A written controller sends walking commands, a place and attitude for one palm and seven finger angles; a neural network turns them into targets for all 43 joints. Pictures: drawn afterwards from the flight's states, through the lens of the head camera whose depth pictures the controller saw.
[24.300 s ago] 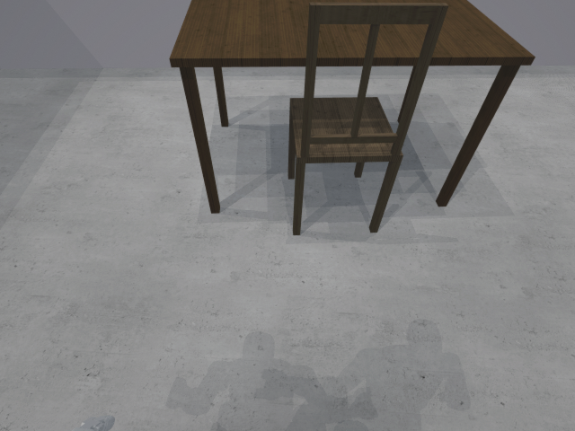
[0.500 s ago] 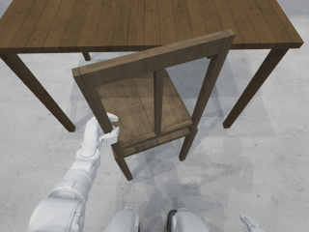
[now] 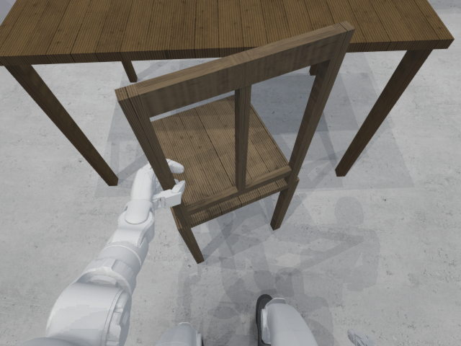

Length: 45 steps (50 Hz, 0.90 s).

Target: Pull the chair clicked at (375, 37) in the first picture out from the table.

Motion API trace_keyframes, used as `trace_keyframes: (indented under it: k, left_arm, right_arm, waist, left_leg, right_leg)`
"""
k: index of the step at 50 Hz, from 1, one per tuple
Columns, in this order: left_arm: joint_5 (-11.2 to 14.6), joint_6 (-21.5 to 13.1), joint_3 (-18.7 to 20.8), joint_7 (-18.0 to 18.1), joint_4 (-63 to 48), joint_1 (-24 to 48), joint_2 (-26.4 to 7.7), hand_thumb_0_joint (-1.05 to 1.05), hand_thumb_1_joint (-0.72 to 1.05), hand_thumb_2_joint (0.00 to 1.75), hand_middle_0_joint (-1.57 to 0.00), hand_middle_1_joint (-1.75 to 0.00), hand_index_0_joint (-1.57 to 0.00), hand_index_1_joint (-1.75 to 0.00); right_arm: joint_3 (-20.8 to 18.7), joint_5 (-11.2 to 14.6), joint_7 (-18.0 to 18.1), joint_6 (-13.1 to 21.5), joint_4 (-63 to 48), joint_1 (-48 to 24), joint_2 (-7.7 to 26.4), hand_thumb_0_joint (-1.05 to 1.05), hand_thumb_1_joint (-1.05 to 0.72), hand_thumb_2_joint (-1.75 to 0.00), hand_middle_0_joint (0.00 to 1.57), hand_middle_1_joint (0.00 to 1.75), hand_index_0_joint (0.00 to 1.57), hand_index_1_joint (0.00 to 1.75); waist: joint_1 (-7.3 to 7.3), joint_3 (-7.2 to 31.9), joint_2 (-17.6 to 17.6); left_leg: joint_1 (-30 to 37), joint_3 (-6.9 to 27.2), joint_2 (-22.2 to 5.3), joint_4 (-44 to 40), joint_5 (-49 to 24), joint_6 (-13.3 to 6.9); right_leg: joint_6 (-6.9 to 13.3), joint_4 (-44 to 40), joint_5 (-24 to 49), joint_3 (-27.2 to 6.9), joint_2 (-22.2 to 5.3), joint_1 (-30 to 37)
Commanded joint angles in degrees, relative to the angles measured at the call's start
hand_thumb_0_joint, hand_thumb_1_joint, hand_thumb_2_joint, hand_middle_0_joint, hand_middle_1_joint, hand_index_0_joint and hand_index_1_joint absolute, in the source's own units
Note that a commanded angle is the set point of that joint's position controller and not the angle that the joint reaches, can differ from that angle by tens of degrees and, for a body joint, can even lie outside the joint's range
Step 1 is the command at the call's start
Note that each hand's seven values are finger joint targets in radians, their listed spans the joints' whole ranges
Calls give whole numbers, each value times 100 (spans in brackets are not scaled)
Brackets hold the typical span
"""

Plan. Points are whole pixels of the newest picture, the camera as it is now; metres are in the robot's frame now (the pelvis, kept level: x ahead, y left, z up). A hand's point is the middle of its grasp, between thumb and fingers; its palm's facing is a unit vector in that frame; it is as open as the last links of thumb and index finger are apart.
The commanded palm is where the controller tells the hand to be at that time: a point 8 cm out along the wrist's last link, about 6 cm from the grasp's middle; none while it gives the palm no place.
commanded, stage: step backward, pulling the chair out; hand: left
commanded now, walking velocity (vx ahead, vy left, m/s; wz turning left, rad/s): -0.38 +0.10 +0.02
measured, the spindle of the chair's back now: (241, 148) +0.48 -0.03 -0.03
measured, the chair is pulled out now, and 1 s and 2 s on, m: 0.18 0.20 0.20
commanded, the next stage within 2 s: none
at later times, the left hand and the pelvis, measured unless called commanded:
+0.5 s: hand (174, 203) +0.37 +0.11 -0.05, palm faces -0.03 -0.98 -0.19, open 5.8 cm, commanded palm +0.38 +0.16 -0.04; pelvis -0.01 +0.00 +0.00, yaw +0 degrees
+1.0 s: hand (173, 204) +0.37 +0.11 -0.05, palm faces -0.04 -0.98 -0.20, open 5.8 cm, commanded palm +0.38 +0.16 -0.04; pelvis +0.00 +0.00 +0.00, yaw +0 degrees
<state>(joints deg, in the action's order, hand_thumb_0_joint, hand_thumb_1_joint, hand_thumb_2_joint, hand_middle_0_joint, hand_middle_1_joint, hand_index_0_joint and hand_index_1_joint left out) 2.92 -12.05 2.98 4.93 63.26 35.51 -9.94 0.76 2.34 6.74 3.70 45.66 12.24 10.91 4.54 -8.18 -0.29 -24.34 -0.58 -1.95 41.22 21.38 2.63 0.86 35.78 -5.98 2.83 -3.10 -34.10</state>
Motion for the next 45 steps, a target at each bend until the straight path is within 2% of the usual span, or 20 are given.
trace_keyframes:
  k: [1, 4, 8, 12, 13, 15, 17, 19, 21, 23, 25, 27, 30, 31, 32, 35, 37, 39, 42, 45]
  left_arm:
    - [-150, -437, 139, 138, -996, 1868, -1303, 0, 90, 90, -50, -145, -50, -145]
    - [-155, -490, 80, 144, -1069, 1951, -1226, 0, 90, 90, -50, -145, -50, -145]
    - [-134, -530, -65, 142, -1325, 1943, -1051, 0, 90, 90, -50, -145, -50, -145]
    - [-145, -537, -56, 146, -1420, 2016, -1025, 0, 90, 90, -50, -145, -50, -145]
    - [-167, -539, -68, 132, -1415, 2019, -1035, 0, 90, 90, -50, -145, -50, -145]
    - [-165, -486, -85, 110, -1361, 1904, -1121, 0, 90, 90, -50, -145, -50, -145]
    - [-146, -478, -55, 138, -1276, 1726, -1151, 0, 90, 90, -50, -145, -50, -145]
    - [-173, -458, 16, 166, -1087, 1583, -1222, 0, 90, 90, -50, -145, -50, -145]
    - [-202, -445, 44, 176, -1038, 1594, -1224, 0, 90, 90, -50, -145, -50, -145]
    - [-193, -496, -16, 170, -1105, 1765, -1161, 0, 90, 90, -50, -145, -50, -145]
    - [-163, -544, -92, 168, -1267, 1784, -1111, 0, 90, 90, -50, -145, -50, -145]
    - [-142, -541, -241, 149, -1500, 1943, -881, 0, 90, 90, -50, -145, -50, -145]
    - [-170, -517, -56, 153, -1501, 1938, -1089, 0, 90, 90, -50, -145, -50, -145]
    - [-205, -498, -111, 129, -1417, 1852, -1014, 0, 90, 90, -50, -145, -50, -145]
    - [-203, -484, -199, 95, -1442, 1811, -959, 0, 90, 90, -50, -145, -50, -145]
    - [-169, -468, -41, 141, -1257, 1495, -1177, 0, 90, 90, -50, -145, -50, -145]
    - [-207, -457, -28, 150, -1172, 1476, -1172, 0, 90, 90, -50, -145, -50, -145]
    - [-235, -458, -32, 155, -1141, 1580, -1104, 0, 90, 90, -50, -145, -50, -145]
    - [-167, -497, -196, 149, -1302, 1704, -966, 0, 90, 90, -50, -145, -50, -145]
    - [-168, -490, -213, 173, -1515, 1814, -899, 0, 90, 90, -50, -145, -50, -145]
  right_arm:
    - [-316, 43, 119, 344, -285, 575, 1099, 0, -90, -90, 20, 30, 20, 30]
    - [-253, 47, 121, 368, -311, 514, 1130, 0, -90, -90, 20, 30, 20, 30]
    - [-247, 62, 140, 359, -619, 304, 1207, 0, -90, -90, 20, 30, 20, 30]
    - [-330, 36, 180, 331, -585, 409, 1200, 0, -90, -90, 20, 30, 20, 30]
    - [-350, 18, 173, 313, -569, 422, 1170, 0, -90, -90, 20, 30, 20, 30]
    - [-360, 30, 150, 269, -586, 398, 1198, 0, -90, -90, 20, 30, 20, 30]
    - [-383, 80, 119, 278, -525, 646, 1181, 0, -90, -90, 20, 30, 20, 30]
    - [-363, 71, 97, 304, -425, 730, 1145, 0, -90, -90, 20, 30, 20, 30]
    - [-292, 31, 96, 317, -333, 739, 1163, 0, -90, -90, 20, 30, 20, 30]
    - [-251, 34, 116, 310, -360, 634, 1190, 0, -90, -90, 20, 30, 20, 30]
    - [-253, 40, 156, 295, -544, 407, 1287, 0, -90, -90, 20, 30, 20, 30]
    - [-228, 31, 152, 302, -742, 275, 1170, 0, -90, -90, 20, 30, 20, 30]
    - [-318, -1, 193, 277, -626, 395, 1188, 0, -90, -90, 20, 30, 20, 30]
    - [-327, -25, 178, 248, -613, 373, 1148, 0, -90, -90, 20, 30, 20, 30]
    - [-310, -30, 150, 219, -642, 326, 1122, 0, -90, -90, 20, 30, 20, 30]
    - [-359, 38, 139, 231, -493, 657, 1121, 0, -90, -90, 20, 30, 20, 30]
    - [-318, 28, 108, 250, -418, 641, 1075, 0, -90, -90, 20, 30, 20, 30]
    - [-233, 5, 111, 249, -374, 566, 1055, 0, -90, -90, 20, 30, 20, 30]
    - [-246, 11, 171, 218, -509, 352, 1209, 0, -90, -90, 20, 30, 20, 30]
    - [-218, -9, 197, 200, -673, 175, 1166, 0, -90, -90, 20, 30, 20, 30]
  waist:
    - [-167, 2891, 897]
    - [-133, 2912, 698]
    - [-277, 2663, -334]
    - [-226, 2756, -555]
    - [-215, 2762, -524]
    - [-273, 2495, -287]
    - [-222, 2565, 578]
    - [-199, 2706, 1174]
    - [-157, 2808, 870]
    - [-111, 2888, 466]
    - [-221, 2724, -553]
    - [-294, 2474, -841]
    - [-225, 2768, -442]
    - [-234, 2717, -541]
    - [-280, 2513, -549]
    - [-222, 2600, 933]
    - [-229, 2819, 1150]
    - [-173, 2876, 1018]
    - [-237, 2774, -181]
    - [-316, 2467, -746]
  left_leg:
    - [691, 38, 125, -3, 685, -102]
    - [695, 163, 1, -654, 368, -170]
    - [-216, 607, -635, -1526, 161, -422]
    - [-58, 552, -788, -1179, -1649, -377]
    - [-48, 448, -710, -1020, -1595, -298]
    - [-401, 432, -500, -841, -162, -265]
    - [3, 215, -37, -237, 764, -172]
    - [557, 13, 262, 346, 790, -114]
    - [741, 113, 194, 61, 655, -129]
    - [788, 304, -27, -850, 151, -196]
    - [313, 736, -588, -1540, -289, -405]
    - [-355, 889, -964, -1776, -423, -523]
    - [89, 628, -813, -1071, -2151, -351]
    - [18, 533, -723, -978, -1911, -258]
    - [-297, 524, -657, -948, -1053, -237]
    - [257, 230, 71, -14, 442, -112]
    - [591, 140, 233, 391, 725, -94]
    - [726, 213, 129, -126, 456, -122]
    - [577, 631, -454, -1311, -619, -320]
    - [-117, 798, -883, -1649, -1130, -441]
  right_leg:
    - [161, -1653, -1034, -1124, -1225, 1555]
    - [-15, -1414, -1116, -826, -1027, 1574]
    - [-193, -376, -1603, -509, -413, 1954]
    - [-125, 178, 153, -459, -332, 2242]
    - [-65, 77, 342, -552, -462, 2234]
    - [98, -308, -773, -883, -752, 2021]
    - [219, -1315, -1536, -1369, -1106, 1549]
    - [269, -2025, -1909, -1449, -1403, 1384]
    - [268, -1833, -1195, -1144, -1371, 1565]
    - [55, -1339, -877, -746, -1041, 1648]
    - [-164, -595, -1145, -433, -477, 1757]
    - [-170, 224, -1172, -323, -206, 2050]
    - [-93, 176, 719, -460, -355, 2356]
    - [-22, 106, 779, -535, -508, 2301]
    - [56, 37, 128, -681, -669, 2223]
    - [331, -1387, -821, -1433, -1247, 1596]
    - [379, -1761, -882, -1395, -1474, 1656]
    - [269, -1503, -400, -1011, -1352, 1794]
    - [-129, -786, -641, -502, -640, 1803]
    - [-168, 129, -569, -295, -285, 2119]
